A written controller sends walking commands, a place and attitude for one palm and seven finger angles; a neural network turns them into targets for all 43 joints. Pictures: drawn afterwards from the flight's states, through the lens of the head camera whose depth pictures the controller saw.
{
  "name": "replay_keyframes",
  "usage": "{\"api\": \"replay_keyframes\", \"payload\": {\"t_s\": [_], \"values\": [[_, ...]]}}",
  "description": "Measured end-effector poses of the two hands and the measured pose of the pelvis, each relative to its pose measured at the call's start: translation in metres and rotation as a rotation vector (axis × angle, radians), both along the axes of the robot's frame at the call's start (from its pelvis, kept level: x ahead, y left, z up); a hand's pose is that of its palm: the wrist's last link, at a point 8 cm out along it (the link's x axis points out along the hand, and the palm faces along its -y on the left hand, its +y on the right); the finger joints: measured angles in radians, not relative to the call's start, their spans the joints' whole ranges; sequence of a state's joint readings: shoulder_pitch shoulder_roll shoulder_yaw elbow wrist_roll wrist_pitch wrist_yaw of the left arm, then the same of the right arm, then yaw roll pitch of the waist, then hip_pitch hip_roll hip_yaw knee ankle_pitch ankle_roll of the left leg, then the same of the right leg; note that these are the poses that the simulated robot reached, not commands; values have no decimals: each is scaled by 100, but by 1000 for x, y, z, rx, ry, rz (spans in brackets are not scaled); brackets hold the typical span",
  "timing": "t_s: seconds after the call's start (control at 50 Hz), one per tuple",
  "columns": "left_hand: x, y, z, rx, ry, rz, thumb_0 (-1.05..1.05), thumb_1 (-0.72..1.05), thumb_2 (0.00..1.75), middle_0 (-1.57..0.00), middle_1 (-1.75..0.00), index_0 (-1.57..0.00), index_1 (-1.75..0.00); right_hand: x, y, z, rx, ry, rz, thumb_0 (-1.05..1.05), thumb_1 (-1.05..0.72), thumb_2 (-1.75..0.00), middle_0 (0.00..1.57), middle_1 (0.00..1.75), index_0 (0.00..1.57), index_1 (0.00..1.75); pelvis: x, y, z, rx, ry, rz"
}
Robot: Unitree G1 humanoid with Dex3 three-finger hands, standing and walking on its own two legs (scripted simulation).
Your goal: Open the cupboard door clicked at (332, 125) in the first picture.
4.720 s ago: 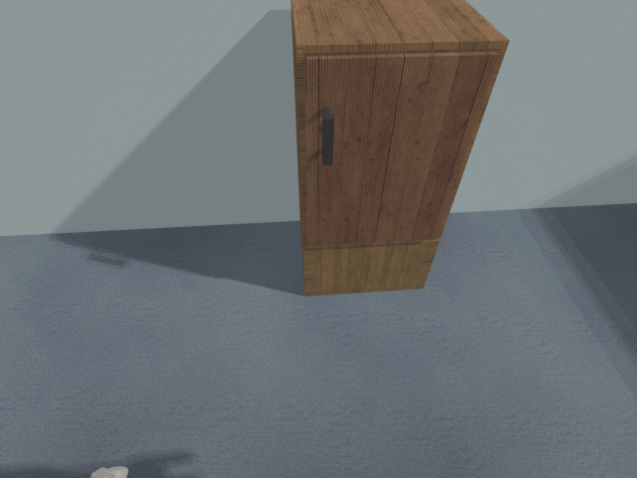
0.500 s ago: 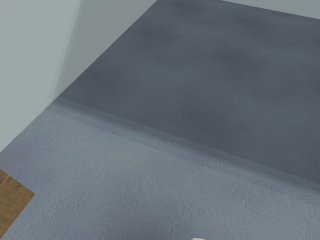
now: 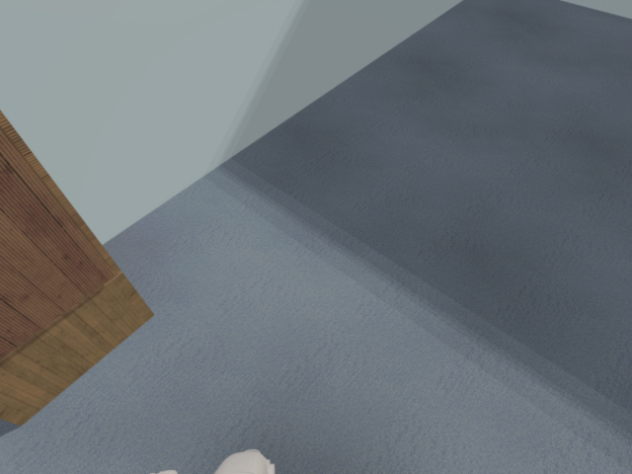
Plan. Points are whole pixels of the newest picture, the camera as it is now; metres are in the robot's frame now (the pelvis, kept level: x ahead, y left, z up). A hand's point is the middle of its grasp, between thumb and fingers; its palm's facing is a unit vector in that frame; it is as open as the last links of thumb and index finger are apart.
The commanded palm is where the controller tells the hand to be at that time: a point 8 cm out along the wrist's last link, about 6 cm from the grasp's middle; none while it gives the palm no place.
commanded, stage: turn to face it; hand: left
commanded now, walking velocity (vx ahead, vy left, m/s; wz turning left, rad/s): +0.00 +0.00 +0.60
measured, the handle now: out of the picture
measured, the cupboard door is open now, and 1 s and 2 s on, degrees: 0 0 0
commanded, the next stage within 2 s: take the last steps up to it in 1.38 s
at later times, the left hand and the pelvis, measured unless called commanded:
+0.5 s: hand out of the picture +0.07 +0.23 -0.15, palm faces +0.30 -0.91 -0.29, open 7.4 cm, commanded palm none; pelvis +0.02 +0.00 -0.01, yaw +17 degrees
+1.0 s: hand out of the picture -0.06 +0.25 -0.18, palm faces +0.59 -0.77 -0.24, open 7.4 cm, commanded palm none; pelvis +0.02 +0.04 +0.00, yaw +35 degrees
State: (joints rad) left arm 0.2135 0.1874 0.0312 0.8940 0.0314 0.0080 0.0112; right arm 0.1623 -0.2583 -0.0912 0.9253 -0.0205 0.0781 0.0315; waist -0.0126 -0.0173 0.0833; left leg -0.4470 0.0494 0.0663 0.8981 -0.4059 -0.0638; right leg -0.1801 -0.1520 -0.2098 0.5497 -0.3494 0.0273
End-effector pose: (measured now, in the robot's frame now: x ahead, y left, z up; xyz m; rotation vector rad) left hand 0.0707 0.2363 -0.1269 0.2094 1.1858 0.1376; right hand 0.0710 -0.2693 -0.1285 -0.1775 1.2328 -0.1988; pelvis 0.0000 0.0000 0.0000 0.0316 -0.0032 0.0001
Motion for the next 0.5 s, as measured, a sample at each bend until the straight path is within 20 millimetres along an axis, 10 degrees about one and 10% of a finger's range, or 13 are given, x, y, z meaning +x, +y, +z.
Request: {"api": "replay_keyframes", "payload": {"t_s": [0.12,0.26,0.5], "values": [[-43,41,-31,-19,93,130,0,90,90,-20,-30,-20,-30,65,32,3,-51,-89,155,1,-90,-90,20,30,20,30,5,23,-17,-16,15,78],[-50,67,-17,11,97,214,1,91,90,-20,-30,-20,-30,82,57,17,-50,-102,227,0,-90,-90,20,30,20,30,9,28,-4,-49,16,146],[-21,39,9,77,-94,289,0,91,90,-20,-30,-20,-30,96,46,-19,42,-26,299,1,-90,-90,20,30,21,30,24,-2,-11,-28,13,295]]}}
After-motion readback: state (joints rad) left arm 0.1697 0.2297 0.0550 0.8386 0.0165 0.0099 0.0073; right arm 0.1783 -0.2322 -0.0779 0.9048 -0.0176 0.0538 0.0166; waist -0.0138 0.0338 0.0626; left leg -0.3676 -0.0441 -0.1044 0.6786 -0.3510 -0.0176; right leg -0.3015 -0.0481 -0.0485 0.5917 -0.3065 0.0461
